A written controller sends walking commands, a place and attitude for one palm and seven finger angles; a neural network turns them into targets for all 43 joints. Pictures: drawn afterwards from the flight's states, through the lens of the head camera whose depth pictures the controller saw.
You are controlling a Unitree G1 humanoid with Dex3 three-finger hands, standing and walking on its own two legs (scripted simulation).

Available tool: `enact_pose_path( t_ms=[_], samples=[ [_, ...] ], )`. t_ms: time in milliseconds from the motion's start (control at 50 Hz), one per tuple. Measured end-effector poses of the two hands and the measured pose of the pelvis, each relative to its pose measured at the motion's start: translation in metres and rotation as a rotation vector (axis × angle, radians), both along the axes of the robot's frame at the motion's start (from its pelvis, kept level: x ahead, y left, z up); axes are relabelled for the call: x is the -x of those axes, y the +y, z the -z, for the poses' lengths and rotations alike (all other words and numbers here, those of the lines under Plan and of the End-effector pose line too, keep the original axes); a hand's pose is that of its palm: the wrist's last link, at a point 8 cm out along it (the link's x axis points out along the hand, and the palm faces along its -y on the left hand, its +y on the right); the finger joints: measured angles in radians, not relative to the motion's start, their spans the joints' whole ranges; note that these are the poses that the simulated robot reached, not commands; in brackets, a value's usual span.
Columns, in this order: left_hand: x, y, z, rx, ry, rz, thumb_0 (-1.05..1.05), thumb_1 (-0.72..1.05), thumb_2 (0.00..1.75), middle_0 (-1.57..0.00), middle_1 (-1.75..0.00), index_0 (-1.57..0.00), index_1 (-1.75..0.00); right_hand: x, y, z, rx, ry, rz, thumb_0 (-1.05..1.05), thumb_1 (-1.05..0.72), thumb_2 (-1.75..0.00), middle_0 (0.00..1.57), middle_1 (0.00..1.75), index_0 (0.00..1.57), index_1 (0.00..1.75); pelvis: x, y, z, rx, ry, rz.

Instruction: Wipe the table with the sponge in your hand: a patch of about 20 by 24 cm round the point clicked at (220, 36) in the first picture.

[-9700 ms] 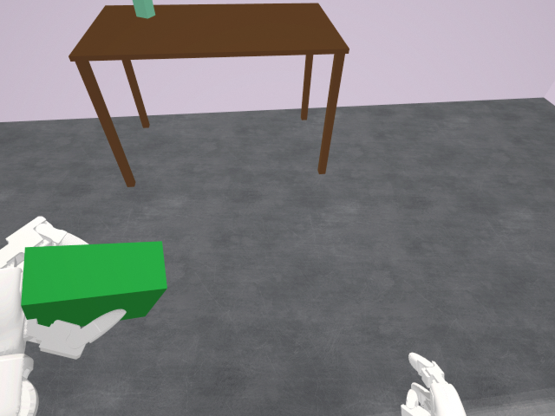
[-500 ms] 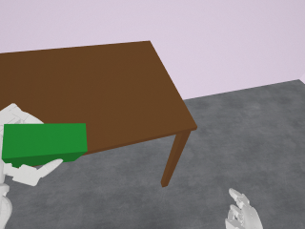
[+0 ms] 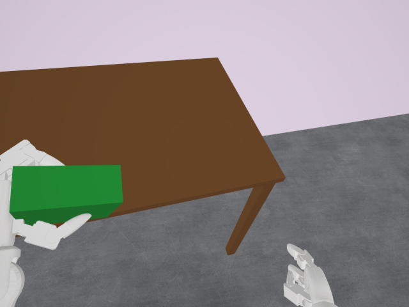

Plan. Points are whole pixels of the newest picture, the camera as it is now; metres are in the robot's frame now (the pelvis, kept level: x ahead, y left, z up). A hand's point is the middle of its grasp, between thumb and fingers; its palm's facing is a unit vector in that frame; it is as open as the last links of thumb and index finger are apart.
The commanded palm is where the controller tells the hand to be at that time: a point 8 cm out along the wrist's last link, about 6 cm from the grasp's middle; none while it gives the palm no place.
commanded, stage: come to a stop and stand still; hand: left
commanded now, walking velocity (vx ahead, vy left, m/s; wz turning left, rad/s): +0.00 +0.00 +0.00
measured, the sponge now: (84, 196) +0.24 +0.22 +0.14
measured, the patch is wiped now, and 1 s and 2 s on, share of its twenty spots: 0.00 0.00 0.00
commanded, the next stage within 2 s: look again from close up in 0.20 s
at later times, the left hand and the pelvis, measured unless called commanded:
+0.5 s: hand (57, 204) +0.21 +0.24 +0.15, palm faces +0.39 -0.85 -0.35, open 9.7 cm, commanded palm +0.15 +0.27 +0.17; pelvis +0.00 -0.01 +0.00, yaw +1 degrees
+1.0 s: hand (69, 194) +0.23 +0.23 +0.15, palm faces +0.37 -0.85 -0.36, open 9.7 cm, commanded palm +0.17 +0.27 +0.17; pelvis +0.01 -0.01 -0.01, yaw +0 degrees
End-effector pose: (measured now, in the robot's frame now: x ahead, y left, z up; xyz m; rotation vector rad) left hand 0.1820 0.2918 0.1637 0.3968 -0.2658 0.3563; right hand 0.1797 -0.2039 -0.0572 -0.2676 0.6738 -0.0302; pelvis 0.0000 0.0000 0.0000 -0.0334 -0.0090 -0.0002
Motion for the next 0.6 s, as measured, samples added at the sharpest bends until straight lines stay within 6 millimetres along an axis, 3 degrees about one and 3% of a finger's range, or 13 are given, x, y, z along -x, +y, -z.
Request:
enact_pose_path(
  t_ms=[320, 600],
  samples=[
    [0.009, -0.005, -0.003, -0.035, 0.017, -0.001, -0.01, -0.45, 1.00, -0.79, -1.34, -0.79, -1.34, 0.026, -0.017, 0.009, 0.003, 0.043, 0.061, 0.01, -0.90, -0.90, 0.20, 0.30, 0.21, 0.30, 0.006, -0.002, -0.001, -0.001, -0.005, -0.005],
    [0.010, -0.020, -0.004, -0.020, 0.023, -0.017, -0.01, -0.45, 1.00, -0.79, -1.34, -0.79, -1.34, 0.016, -0.030, 0.009, -0.007, 0.025, 0.058, 0.01, -0.90, -0.90, 0.20, 0.30, 0.21, 0.30, 0.003, -0.015, -0.001, -0.004, -0.008, -0.010]
  ],
)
